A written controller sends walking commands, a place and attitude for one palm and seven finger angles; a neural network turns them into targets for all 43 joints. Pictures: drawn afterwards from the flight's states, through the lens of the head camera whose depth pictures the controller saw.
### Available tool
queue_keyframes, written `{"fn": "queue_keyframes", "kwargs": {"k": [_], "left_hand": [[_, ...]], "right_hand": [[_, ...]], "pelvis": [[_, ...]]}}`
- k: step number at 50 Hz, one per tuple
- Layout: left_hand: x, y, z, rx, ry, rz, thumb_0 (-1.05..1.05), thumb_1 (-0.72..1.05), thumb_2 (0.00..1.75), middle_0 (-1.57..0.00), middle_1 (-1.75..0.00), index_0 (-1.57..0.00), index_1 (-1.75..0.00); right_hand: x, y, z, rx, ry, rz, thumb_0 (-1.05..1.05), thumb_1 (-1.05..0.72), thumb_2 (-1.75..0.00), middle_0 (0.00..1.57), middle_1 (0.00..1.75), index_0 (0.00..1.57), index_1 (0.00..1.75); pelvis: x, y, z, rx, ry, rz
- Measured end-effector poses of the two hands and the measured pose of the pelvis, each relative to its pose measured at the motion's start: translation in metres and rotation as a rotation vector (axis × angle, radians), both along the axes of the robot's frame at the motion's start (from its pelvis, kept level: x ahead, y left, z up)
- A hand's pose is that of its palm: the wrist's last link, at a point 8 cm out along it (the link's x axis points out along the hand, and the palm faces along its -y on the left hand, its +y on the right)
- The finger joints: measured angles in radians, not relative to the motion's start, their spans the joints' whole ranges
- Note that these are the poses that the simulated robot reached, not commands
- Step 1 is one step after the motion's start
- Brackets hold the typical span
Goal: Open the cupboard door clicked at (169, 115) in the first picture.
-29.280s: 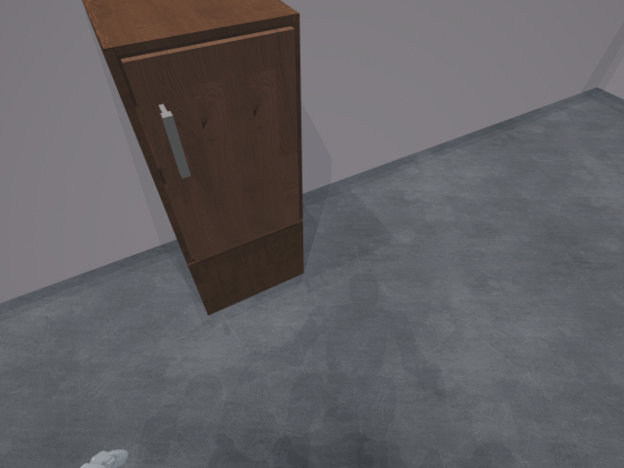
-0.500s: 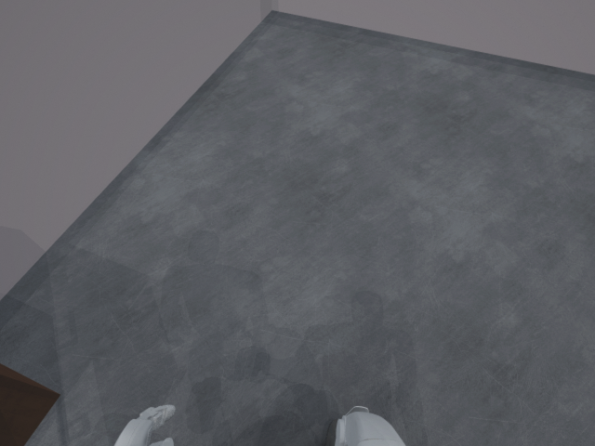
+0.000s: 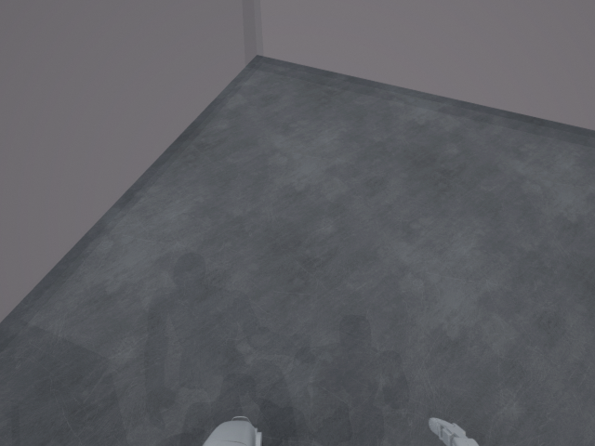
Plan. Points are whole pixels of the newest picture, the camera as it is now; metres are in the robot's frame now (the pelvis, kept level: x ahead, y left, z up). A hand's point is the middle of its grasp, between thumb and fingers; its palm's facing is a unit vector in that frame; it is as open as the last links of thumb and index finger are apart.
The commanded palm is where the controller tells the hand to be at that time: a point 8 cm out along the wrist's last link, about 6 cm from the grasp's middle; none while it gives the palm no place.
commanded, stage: walk to a spot facing it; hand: left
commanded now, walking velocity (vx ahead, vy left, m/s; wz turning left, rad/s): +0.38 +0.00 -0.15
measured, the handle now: out of the picture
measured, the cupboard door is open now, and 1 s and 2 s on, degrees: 50 50 50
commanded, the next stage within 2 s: turn to face it in 0.62 s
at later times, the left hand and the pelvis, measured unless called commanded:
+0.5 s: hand (247, 294) +0.39 +0.14 -0.16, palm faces -0.19 -0.96 -0.21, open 7.4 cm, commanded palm none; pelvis +0.24 -0.03 -0.01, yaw -9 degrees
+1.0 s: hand (265, 283) +0.44 +0.11 -0.21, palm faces +0.04 -0.99 -0.13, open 7.3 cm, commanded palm none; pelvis +0.46 -0.05 -0.02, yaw +0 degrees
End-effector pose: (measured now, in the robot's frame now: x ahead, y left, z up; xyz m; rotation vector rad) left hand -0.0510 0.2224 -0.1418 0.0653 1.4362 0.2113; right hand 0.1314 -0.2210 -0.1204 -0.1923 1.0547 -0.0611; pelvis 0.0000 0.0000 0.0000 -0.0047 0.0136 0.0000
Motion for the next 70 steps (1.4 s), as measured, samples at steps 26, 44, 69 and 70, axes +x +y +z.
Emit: {"fn": "queue_keyframes", "kwargs": {"k": [26, 44, 69, 70], "left_hand": [[0.458, -0.041, 0.008, 0.034, -0.322, -0.367, 0.0, 0.91, 0.9, -0.19, -0.3, -0.19, -0.3], [0.471, -0.068, -0.006, -0.006, -0.064, -0.148, -0.01, 0.93, 0.9, -0.2, -0.3, -0.2, -0.3], [0.626, -0.052, 0.021, 0.126, -0.31, 0.033, 0.0, 0.91, 0.9, -0.19, -0.3, -0.19, -0.3], [0.625, -0.056, 0.021, 0.138, -0.317, 0.043, 0.0, 0.91, 0.9, -0.19, -0.3, -0.19, -0.3]], "right_hand": [[-0.038, -0.01, -0.023, 0.07, 0.59, -0.382, 0.0, -0.91, -0.9, 0.19, 0.3, 0.2, 0.3], [0.313, -0.091, -0.01, -0.031, 0.188, -0.191, 0.01, -0.94, -0.9, 0.19, 0.3, 0.2, 0.3], [0.474, -0.109, -0.012, -0.06, 0.181, 0.05, 0.0, -0.91, -0.9, 0.2, 0.3, 0.21, 0.3], [0.479, -0.116, -0.016, -0.058, 0.184, 0.056, 0.0, -0.91, -0.9, 0.2, 0.3, 0.21, 0.3]], "pelvis": [[0.252, -0.039, -0.013, 0.025, -0.002, -0.158], [0.41, -0.069, 0.001, -0.014, -0.02, -0.055], [0.503, -0.098, 0.0, -0.027, 0.034, 0.198], [0.506, -0.104, -0.003, -0.017, 0.037, 0.212]]}}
